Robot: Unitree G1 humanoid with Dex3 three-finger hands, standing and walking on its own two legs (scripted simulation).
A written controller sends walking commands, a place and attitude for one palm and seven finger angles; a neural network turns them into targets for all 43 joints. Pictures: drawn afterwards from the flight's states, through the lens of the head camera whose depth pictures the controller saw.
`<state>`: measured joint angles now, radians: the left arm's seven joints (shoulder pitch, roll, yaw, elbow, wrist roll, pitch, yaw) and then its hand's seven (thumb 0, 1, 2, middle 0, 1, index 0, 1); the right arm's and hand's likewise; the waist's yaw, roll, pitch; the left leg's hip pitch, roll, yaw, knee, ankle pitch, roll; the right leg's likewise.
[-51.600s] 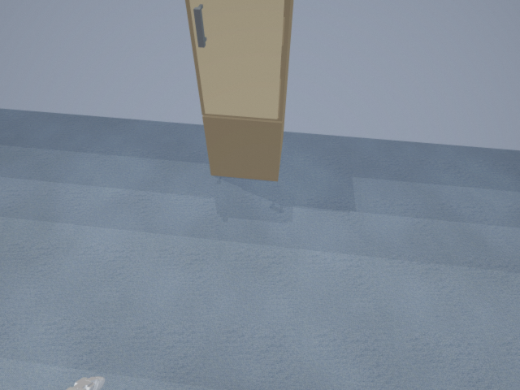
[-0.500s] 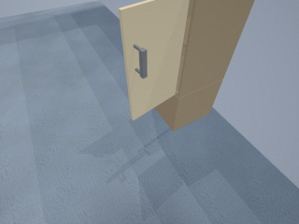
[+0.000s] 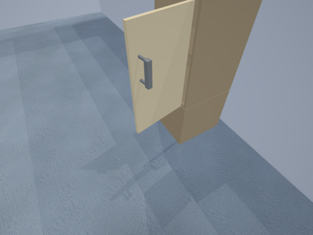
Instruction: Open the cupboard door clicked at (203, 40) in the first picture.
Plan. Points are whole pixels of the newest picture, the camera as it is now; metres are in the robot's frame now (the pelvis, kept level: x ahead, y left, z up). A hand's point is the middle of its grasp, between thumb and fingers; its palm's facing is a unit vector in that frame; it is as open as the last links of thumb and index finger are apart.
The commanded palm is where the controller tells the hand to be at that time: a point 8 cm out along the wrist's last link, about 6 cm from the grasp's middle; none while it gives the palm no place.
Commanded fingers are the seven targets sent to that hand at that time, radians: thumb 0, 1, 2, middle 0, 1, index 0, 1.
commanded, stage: let the arm hang, fingers relaxed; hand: left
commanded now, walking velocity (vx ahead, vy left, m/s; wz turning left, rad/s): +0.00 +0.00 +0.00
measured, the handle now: (144, 72) +0.69 +0.08 +0.04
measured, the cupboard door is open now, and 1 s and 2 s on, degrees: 100 100 100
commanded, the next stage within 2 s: look to check the result in 0.04 s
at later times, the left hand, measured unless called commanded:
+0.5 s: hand out of the picture +0.03 +0.19 -0.17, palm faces +0.03 -0.97 -0.24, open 7.4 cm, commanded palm none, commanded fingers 0.00 0.90 0.90 -0.20 -0.30 -0.20 -0.30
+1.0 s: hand out of the picture +0.08 +0.21 -0.16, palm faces +0.01 -0.96 -0.29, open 7.4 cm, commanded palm none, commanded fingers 0.00 0.90 0.90 -0.20 -0.30 -0.20 -0.30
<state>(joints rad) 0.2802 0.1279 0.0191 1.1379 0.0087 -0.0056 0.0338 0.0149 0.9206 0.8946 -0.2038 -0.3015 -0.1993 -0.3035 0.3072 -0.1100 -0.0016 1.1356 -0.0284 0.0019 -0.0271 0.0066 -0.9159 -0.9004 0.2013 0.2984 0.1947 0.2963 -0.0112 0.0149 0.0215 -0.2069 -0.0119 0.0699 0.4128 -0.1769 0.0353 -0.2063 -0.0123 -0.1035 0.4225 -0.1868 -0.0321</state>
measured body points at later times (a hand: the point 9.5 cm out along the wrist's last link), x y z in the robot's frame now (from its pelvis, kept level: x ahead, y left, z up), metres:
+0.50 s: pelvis +0.01 +0.00 +0.00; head +0.02 -0.01 +0.45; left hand +0.03 +0.24 -0.15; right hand +0.02 -0.24 -0.16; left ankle +0.03 +0.10 -0.74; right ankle +0.03 -0.10 -0.74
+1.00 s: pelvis +0.03 -0.01 +0.01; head +0.04 -0.02 +0.46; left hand +0.08 +0.26 -0.14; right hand +0.08 -0.28 -0.15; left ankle +0.03 +0.10 -0.74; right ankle +0.03 -0.10 -0.74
